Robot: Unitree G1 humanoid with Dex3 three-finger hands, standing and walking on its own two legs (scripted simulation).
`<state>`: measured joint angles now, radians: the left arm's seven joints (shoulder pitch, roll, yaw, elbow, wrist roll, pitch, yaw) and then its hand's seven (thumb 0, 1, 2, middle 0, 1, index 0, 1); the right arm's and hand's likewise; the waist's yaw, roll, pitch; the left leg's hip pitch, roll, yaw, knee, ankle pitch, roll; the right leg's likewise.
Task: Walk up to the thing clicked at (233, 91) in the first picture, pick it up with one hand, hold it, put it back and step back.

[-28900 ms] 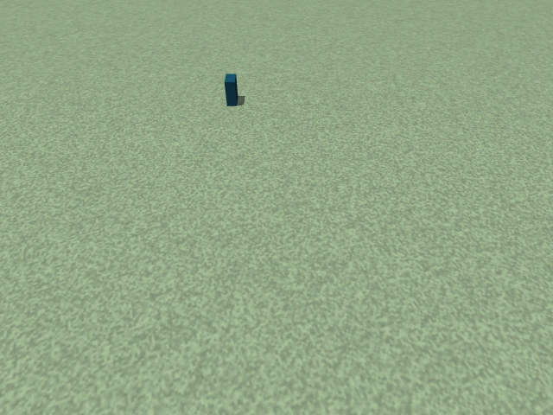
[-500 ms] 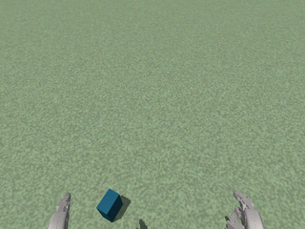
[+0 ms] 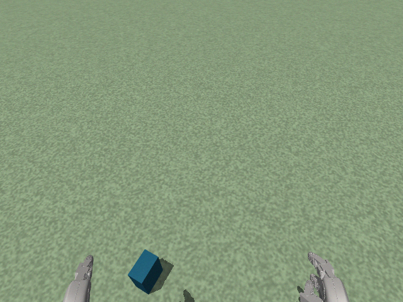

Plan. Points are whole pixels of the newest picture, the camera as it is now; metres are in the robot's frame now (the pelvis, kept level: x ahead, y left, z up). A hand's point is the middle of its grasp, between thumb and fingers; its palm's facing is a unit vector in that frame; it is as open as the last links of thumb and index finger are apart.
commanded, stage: stand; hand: left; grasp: from the side
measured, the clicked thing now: (146, 272) +0.39 +0.23 -0.64
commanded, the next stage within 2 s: none
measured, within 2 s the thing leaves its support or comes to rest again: neither
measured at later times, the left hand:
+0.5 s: hand out of the picture +0.15 +0.20 -0.09, palm faces -0.02 -0.94 -0.33, open 9.8 cm
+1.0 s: hand out of the picture +0.04 +0.25 -0.11, palm faces -0.02 -0.94 -0.34, open 7.4 cm
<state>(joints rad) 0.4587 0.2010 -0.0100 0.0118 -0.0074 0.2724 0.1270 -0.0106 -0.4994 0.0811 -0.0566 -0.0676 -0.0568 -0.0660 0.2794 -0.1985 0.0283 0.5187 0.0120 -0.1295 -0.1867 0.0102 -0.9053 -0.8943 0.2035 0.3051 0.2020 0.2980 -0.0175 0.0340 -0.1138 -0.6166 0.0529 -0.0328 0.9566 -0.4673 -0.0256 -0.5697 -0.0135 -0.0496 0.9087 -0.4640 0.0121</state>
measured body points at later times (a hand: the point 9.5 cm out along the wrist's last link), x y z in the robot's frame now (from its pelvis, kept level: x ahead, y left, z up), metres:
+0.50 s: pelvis -0.01 +0.00 +0.01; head +0.01 +0.00 +0.46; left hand +0.15 +0.25 -0.06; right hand +0.15 -0.25 -0.09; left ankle +0.01 +0.13 -0.69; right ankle +0.00 -0.13 -0.69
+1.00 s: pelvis -0.01 +0.01 +0.05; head -0.01 +0.01 +0.50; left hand +0.04 +0.30 -0.08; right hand +0.05 -0.27 -0.09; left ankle +0.01 +0.13 -0.69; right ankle +0.00 -0.13 -0.69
